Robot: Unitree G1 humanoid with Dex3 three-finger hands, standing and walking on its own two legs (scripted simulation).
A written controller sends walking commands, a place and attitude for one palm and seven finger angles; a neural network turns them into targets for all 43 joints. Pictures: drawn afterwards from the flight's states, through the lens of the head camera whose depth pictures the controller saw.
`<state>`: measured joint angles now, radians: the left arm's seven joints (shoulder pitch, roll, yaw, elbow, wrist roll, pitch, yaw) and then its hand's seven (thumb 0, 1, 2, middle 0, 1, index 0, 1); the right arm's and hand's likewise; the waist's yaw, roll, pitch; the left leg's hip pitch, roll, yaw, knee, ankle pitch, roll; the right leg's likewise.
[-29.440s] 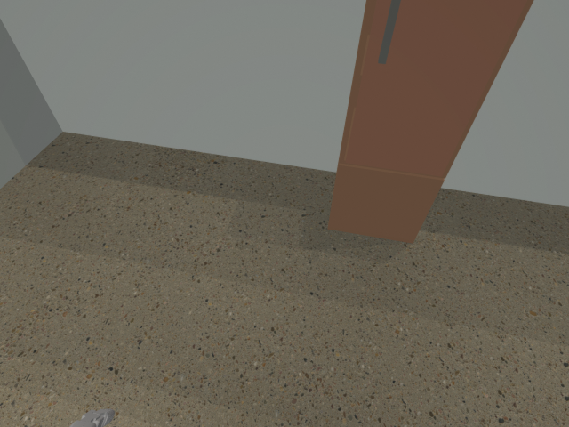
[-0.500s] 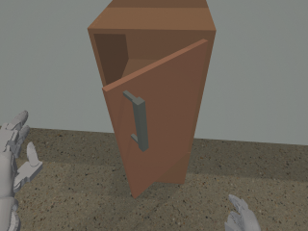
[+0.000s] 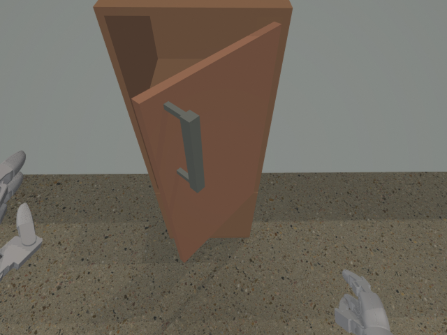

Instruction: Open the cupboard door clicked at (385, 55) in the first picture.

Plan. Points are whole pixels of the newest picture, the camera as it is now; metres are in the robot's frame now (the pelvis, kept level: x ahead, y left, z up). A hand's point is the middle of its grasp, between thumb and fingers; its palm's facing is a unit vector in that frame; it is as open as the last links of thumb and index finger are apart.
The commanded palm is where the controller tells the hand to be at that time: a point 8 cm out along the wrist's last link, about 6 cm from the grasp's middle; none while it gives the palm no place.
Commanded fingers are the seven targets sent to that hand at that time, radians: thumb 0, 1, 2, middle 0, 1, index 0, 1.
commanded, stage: step back with the hand held close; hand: left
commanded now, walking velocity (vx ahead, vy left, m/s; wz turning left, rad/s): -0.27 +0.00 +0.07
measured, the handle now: (185, 150) +0.38 +0.09 +0.14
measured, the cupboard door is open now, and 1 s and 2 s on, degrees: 47 47 47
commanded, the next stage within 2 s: stop stepping back and stand still in 0.66 s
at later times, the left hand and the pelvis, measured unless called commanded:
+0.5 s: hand out of the picture +0.09 +0.30 +0.16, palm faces +0.49 -0.76 -0.43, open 7.4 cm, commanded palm +0.01 +0.34 +0.18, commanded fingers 0.00 0.90 0.90 -0.20 -0.30 -0.20 -0.30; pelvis -0.11 +0.03 -0.02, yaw +4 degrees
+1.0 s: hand out of the picture -0.01 +0.28 +0.17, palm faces +0.33 -0.84 -0.43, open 7.4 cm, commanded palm -0.08 +0.33 +0.18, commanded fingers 0.00 0.90 0.90 -0.20 -0.30 -0.20 -0.30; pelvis -0.23 +0.03 -0.01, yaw -3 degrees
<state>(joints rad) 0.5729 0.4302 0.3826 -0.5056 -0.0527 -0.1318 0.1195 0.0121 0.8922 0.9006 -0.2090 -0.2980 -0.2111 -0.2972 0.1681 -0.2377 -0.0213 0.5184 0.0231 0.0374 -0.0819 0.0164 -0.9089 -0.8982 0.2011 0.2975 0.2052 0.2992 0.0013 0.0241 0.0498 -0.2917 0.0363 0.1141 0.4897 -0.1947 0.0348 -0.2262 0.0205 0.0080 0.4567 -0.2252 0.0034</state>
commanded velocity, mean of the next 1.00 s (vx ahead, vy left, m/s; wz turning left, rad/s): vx -0.17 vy -0.01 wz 0.01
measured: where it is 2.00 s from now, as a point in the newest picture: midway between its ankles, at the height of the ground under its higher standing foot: outside the picture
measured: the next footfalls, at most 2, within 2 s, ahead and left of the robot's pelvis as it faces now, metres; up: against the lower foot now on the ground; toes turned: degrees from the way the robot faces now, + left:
right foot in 0.76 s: -0.23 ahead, -0.03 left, +0.00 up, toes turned -7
left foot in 1.30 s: -0.25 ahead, +0.20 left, +0.00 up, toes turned +1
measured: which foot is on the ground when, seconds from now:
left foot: down 0.00-1.00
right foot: down 0.00-0.42, up 0.44-0.74, down 0.76-1.00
